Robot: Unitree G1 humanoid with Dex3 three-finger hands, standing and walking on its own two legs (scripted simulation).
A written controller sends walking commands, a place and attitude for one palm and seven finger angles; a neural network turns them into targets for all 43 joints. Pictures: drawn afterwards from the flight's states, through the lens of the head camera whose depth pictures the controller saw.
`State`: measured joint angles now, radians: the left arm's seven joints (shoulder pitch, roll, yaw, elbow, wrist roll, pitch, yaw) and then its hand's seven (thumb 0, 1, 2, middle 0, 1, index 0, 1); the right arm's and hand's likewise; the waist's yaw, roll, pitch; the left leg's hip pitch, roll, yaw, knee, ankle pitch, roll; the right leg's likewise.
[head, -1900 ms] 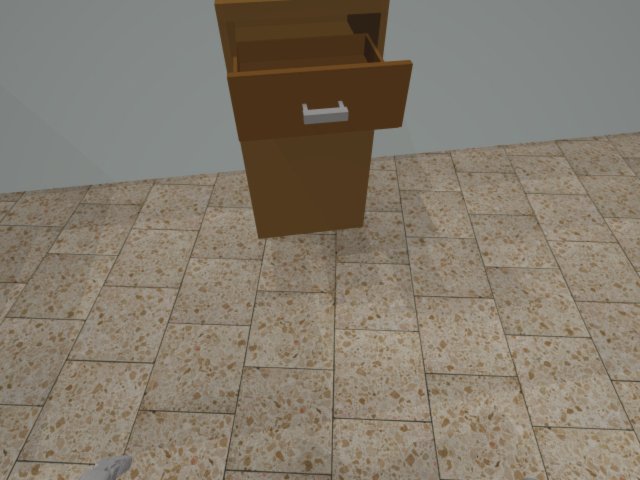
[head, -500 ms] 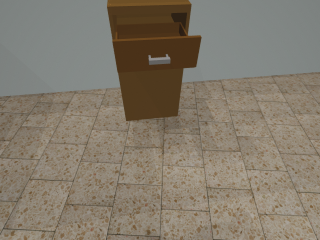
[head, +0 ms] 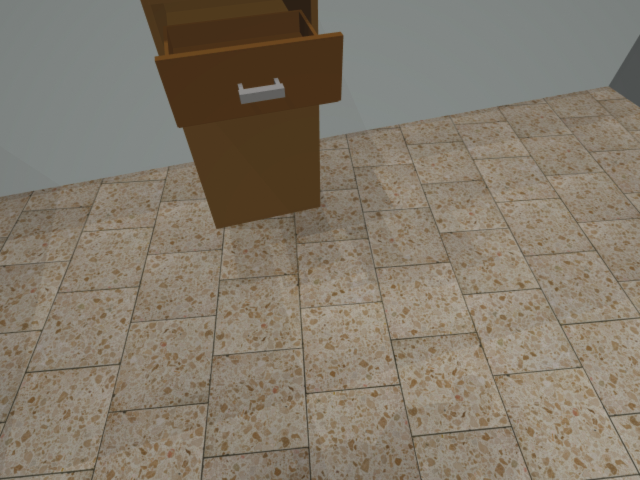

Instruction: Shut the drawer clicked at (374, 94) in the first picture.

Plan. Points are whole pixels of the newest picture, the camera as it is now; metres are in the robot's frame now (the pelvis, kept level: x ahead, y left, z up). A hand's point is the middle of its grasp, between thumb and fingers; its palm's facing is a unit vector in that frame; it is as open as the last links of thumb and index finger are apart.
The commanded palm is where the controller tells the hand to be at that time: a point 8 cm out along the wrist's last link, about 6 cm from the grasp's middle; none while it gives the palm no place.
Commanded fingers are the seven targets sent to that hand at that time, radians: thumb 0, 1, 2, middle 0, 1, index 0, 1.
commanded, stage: walk to a spot facing it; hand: left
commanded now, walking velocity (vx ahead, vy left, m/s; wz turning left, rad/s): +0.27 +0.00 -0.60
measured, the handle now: (260, 89) +0.87 +0.21 +0.01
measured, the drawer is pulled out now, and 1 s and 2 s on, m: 0.30 0.30 0.30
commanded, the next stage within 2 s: none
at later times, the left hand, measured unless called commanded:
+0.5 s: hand out of the picture +0.06 +0.17 -0.14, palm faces -0.09 -0.97 -0.21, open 7.4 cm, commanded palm none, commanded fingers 0.00 0.90 0.90 -0.20 -0.30 -0.20 -0.30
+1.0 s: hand (226, 304) +0.42 +0.22 -0.16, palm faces -0.43 -0.88 -0.18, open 7.4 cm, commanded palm none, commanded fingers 0.00 0.90 0.90 -0.20 -0.30 -0.20 -0.30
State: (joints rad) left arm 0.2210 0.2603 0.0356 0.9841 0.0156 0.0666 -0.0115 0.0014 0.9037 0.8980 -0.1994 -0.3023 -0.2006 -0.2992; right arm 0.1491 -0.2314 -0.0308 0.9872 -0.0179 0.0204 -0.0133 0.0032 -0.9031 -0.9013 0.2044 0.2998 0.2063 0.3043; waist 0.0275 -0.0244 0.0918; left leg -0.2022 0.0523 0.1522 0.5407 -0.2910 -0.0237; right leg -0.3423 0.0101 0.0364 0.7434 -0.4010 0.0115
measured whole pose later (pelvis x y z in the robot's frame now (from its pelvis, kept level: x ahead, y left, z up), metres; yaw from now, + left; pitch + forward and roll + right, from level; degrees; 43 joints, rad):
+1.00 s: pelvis +0.26 +0.07 +0.02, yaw -32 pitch -1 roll -2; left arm 0.25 0.25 0.12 0.95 0.03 0.03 -0.02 0.00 0.91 0.90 -0.19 -0.30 -0.19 -0.30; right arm 0.39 -0.16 -0.04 1.00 -0.01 -0.08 -0.04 -0.01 -0.93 -0.90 0.20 0.30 0.20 0.30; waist 0.02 -0.06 0.02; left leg -0.06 0.00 0.26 0.38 -0.31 0.08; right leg -0.67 -0.02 0.02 1.26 -0.14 0.01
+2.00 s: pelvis +0.44 +0.07 +0.01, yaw -67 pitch +0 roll -2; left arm 0.22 0.28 0.11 0.91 0.02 0.07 -0.01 0.00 0.91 0.90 -0.20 -0.30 -0.20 -0.30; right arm 0.18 -0.15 -0.01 0.86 -0.02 0.01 -0.03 0.00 -0.90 -0.90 0.20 0.30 0.21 0.30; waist 0.04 -0.06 0.09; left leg -0.18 0.07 0.15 0.48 -0.30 0.03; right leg -0.52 0.02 0.05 1.22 -0.41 0.08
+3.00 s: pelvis +0.44 -0.17 +0.00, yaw -94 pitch -2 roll -1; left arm 0.43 0.15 0.05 1.13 0.01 -0.02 0.03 0.00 0.90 0.90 -0.20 -0.30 -0.20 -0.30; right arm 0.12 -0.13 -0.02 0.94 -0.02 -0.06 -0.01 0.00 -0.91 -0.90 0.20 0.30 0.20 0.30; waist 0.04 -0.04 0.08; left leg -0.36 0.03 0.16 0.62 -0.24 0.07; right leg -0.28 0.00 0.02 1.18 -0.46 -0.01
